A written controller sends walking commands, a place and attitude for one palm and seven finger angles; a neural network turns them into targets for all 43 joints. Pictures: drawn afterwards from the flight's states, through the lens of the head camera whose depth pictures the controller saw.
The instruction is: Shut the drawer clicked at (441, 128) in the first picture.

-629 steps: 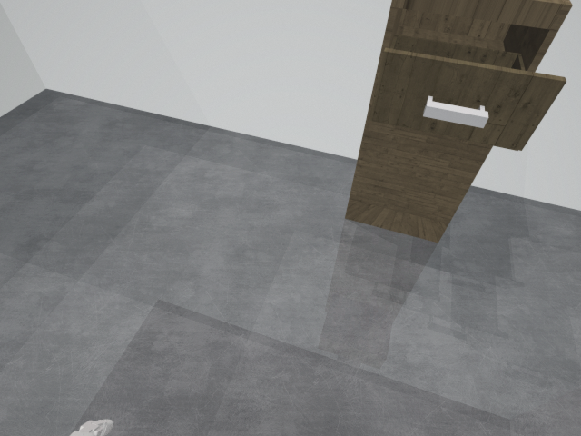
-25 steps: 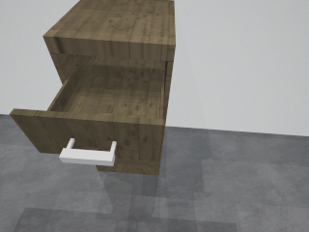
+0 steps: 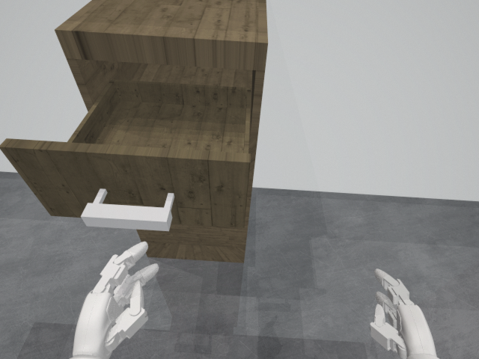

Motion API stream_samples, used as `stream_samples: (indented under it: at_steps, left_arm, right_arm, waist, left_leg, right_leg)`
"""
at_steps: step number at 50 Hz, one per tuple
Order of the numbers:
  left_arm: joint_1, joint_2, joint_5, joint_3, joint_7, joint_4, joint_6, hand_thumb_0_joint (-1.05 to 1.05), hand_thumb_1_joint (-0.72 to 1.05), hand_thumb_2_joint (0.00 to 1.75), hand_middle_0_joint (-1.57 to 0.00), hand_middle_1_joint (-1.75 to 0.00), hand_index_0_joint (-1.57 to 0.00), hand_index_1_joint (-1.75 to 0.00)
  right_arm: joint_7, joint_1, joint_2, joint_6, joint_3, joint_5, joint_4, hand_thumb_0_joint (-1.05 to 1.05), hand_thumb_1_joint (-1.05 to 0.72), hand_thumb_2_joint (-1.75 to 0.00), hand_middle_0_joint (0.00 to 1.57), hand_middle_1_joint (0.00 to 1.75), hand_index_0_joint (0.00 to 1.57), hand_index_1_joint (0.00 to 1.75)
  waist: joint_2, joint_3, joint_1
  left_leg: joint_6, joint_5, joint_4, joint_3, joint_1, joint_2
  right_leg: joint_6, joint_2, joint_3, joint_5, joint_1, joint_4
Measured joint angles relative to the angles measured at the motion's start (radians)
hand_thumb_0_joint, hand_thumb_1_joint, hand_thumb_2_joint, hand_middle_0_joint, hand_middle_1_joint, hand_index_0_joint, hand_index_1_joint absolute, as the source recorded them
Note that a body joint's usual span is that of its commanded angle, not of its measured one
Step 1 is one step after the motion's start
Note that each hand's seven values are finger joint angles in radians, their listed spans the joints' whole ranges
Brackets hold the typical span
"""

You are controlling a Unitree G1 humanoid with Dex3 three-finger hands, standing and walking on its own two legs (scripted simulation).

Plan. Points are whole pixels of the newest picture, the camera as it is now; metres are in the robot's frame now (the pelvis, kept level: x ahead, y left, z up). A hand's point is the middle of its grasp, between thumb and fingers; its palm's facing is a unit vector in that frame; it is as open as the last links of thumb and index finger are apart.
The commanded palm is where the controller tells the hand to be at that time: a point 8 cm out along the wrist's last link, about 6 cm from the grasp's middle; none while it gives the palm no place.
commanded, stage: raise the hand and make a fist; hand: left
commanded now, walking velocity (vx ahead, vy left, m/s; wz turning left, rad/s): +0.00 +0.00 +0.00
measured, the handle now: (132, 206) +0.34 +0.19 +0.08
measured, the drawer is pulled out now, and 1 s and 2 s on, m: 0.28 0.28 0.28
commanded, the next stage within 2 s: bring the fist close to the handle in 1.56 s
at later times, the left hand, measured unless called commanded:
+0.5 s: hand (128, 296) +0.20 +0.16 +0.08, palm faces +0.02 -1.00 -0.08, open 3.9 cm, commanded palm +0.14 +0.21 +0.09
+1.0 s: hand (102, 289) +0.18 +0.17 +0.15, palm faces +0.02 -1.00 -0.09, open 3.2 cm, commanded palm +0.13 +0.21 +0.16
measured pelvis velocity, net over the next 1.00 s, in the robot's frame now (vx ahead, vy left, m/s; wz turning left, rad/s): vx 0.03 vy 0.01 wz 0.04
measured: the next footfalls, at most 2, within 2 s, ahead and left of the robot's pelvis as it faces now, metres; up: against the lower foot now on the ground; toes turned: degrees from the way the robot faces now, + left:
none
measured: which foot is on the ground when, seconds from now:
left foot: down 0.00-1.00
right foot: down 0.00-1.00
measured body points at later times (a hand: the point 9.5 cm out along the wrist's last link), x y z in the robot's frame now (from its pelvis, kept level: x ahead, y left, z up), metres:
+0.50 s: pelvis +0.02 -0.01 +0.00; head +0.05 -0.03 +0.45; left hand +0.19 +0.21 +0.09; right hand +0.19 -0.23 -0.08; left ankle -0.01 +0.10 -0.69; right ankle +0.03 -0.12 -0.69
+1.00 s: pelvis +0.03 +0.01 +0.02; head +0.01 -0.01 +0.47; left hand +0.17 +0.22 +0.15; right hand +0.25 -0.17 -0.01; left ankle -0.01 +0.10 -0.69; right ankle +0.03 -0.12 -0.69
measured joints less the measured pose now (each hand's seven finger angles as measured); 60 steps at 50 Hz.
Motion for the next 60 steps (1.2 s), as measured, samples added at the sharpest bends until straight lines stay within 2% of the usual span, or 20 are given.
stream_samples:
  at_steps: [2, 4, 7, 11, 15, 20, 23, 27, 33, 39, 50, 60]
  left_arm:
    - [0.069, 0.022, 0.013, -0.02, -0.038, -0.06, -0.045, 0.02, 0.92, 0.89, -0.41, -0.53, -0.32, -0.5]
    - [0.127, 0.042, 0.012, -0.03, -0.045, -0.136, -0.054, 0.02, 0.91, 0.89, -0.45, -0.57, -0.38, -0.55]
    - [0.164, 0.056, -0.002, -0.022, -0.026, -0.228, -0.034, 0.02, 0.9, 0.89, -0.52, -0.63, -0.46, -0.62]
    - [0.118, 0.065, -0.01, -0.014, -0.03, -0.291, 0.016, 0.02, 0.9, 0.89, -0.6, -0.72, -0.56, -0.71]
    - [0.047, 0.081, -0.014, -0.02, -0.073, -0.302, 0.1, 0.02, 0.9, 0.9, -0.67, -0.81, -0.65, -0.81]
    - [0.036, 0.093, -0.045, 0.019, -0.083, -0.308, 0.195, 0.02, 0.9, 0.89, -0.77, -0.92, -0.76, -0.92]
    - [0.069, 0.092, -0.06, 0.055, -0.069, -0.329, 0.205, 0.02, 0.9, 0.89, -0.83, -0.98, -0.82, -0.98]
    - [0.135, 0.092, -0.072, 0.079, -0.065, -0.38, 0.182, 0.02, 0.9, 0.89, -0.91, -1.07, -0.9, -1.07]
    - [0.189, 0.098, -0.074, 0.071, -0.077, -0.433, 0.168, 0.02, 0.9, 0.89, -1.03, -1.2, -1.02, -1.2]
    - [0.199, 0.094, -0.06, 0.043, -0.06, -0.502, 0.194, 0.02, 0.9, 0.9, -1.15, -1.33, -1.14, -1.33]
    - [0.157, 0.106, -0.05, 0.034, -0.053, -0.598, 0.34, 0.02, 0.9, 0.89, -1.35, -1.54, -1.34, -1.54]
    - [0.122, 0.131, -0.071, 0.073, -0.06, -0.667, 0.438, 0.02, 0.9, 0.89, -1.4, -1.59, -1.39, -1.59]
  right_arm:
    - [0.006, -0.02, -0.002, 0.007, -0.01, -0.001, -0.063, 0.01, -0.91, -0.9, 0.2, 0.3, 0.2, 0.3]
    - [0.003, -0.036, -0.001, 0.022, -0.009, 0.001, -0.103, 0.01, -0.91, -0.9, 0.2, 0.3, 0.2, 0.3]
    - [-0.01, -0.047, 0.01, 0.048, 0.014, 0.009, -0.129, 0.01, -0.91, -0.9, 0.2, 0.3, 0.2, 0.3]
    - [-0.026, -0.041, 0.042, 0.067, 0.069, 0.015, -0.123, 0.01, -0.9, -0.9, 0.2, 0.3, 0.2, 0.3]
    - [-0.039, -0.012, 0.086, 0.083, 0.119, 0.022, -0.088, 0.01, -0.9, -0.9, 0.2, 0.3, 0.2, 0.3]
    - [-0.054, 0.048, 0.118, 0.095, 0.133, 0.029, -0.039, 0.01, -0.9, -0.9, 0.21, 0.3, 0.2, 0.3]
    - [-0.059, 0.078, 0.109, 0.086, 0.116, 0.032, -0.016, 0.01, -0.9, -0.9, 0.21, 0.3, 0.2, 0.3]
    - [-0.06, 0.099, 0.072, 0.056, 0.08, 0.037, 0.005, 0.01, -0.9, -0.9, 0.21, 0.3, 0.2, 0.3]
    - [-0.07, 0.082, 0.026, 0.012, 0.043, 0.047, 0.007, 0.01, -0.9, -0.9, 0.2, 0.3, 0.2, 0.3]
    - [-0.063, 0.043, 0.032, -0.02, 0.05, 0.049, -0.015, 0.01, -0.9, -0.9, 0.2, 0.3, 0.2, 0.3]
    - [-0.053, 0.005, 0.091, -0.022, 0.139, 0.051, -0.034, 0.01, -0.9, -0.9, 0.2, 0.3, 0.2, 0.3]
    - [-0.056, 0.032, 0.078, -0.035, 0.165, 0.061, -0.001, 0.01, -0.9, -0.9, 0.21, 0.3, 0.2, 0.3]
  waist:
    - [-0.011, -0.006, 0.02]
    - [-0.01, -0.004, 0.041]
    - [0.008, 0.003, 0.064]
    - [0.041, 0.013, 0.081]
    - [0.064, 0.02, 0.077]
    - [0.074, 0.018, 0.048]
    - [0.073, 0.019, 0.035]
    - [0.069, 0.021, 0.03]
    - [0.06, 0.029, 0.041]
    - [0.062, 0.023, 0.057]
    - [0.08, 0.023, 0.09]
    - [0.088, 0.033, 0.096]
  left_leg:
    - [-0.003, -0.032, 0.068, -0.006, -0.053, 0.008]
    - [-0.009, -0.057, 0.121, -0.023, -0.088, 0.013]
    - [-0.017, -0.075, 0.166, -0.058, -0.12, 0.016]
    - [-0.024, -0.076, 0.183, -0.093, -0.142, 0.016]
    - [-0.027, -0.063, 0.155, -0.098, -0.13, 0.019]
    - [-0.027, -0.041, 0.075, -0.076, -0.068, 0.022]
    - [-0.026, -0.03, 0.033, -0.064, -0.03, 0.022]
    - [-0.022, -0.023, -0.001, -0.058, 0.003, 0.019]
    - [-0.014, -0.022, -0.02, -0.059, 0.037, 0.015]
    - [-0.006, -0.02, -0.04, -0.059, 0.084, 0.011]
    - [0.002, 0.005, -0.108, -0.059, 0.19, 0.005]
    - [0.0, 0.037, -0.179, -0.057, 0.263, 0.003]
  right_leg:
    - [-0.004, 0.005, -0.006, -0.029, -0.05, 0.062]
    - [-0.01, 0.008, -0.023, -0.051, -0.075, 0.102]
    - [-0.017, 0.008, -0.058, -0.07, -0.086, 0.127]
    - [-0.024, 0.007, -0.092, -0.073, -0.087, 0.124]
    - [-0.027, 0.011, -0.097, -0.061, -0.073, 0.094]
    - [-0.025, 0.017, -0.076, -0.041, -0.026, 0.032]
    - [-0.022, 0.018, -0.064, -0.032, 0.003, 0.0]
    - [-0.017, 0.016, -0.057, -0.027, 0.032, -0.028]
    - [-0.009, 0.014, -0.058, -0.022, 0.072, -0.055]
    - [-0.001, 0.01, -0.058, -0.017, 0.124, -0.082]
    - [0.007, 0.007, -0.058, 0.01, 0.234, -0.156]
    - [0.007, 0.008, -0.055, 0.039, 0.303, -0.22]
